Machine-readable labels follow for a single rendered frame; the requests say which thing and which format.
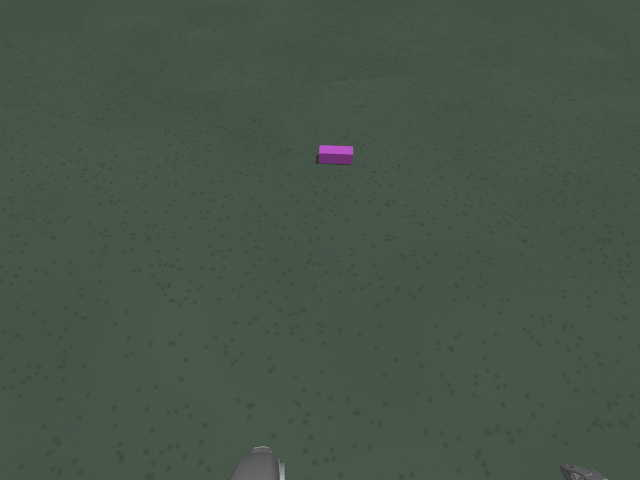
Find carton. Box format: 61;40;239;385
319;145;353;164

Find right robot hand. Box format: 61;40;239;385
560;464;608;480

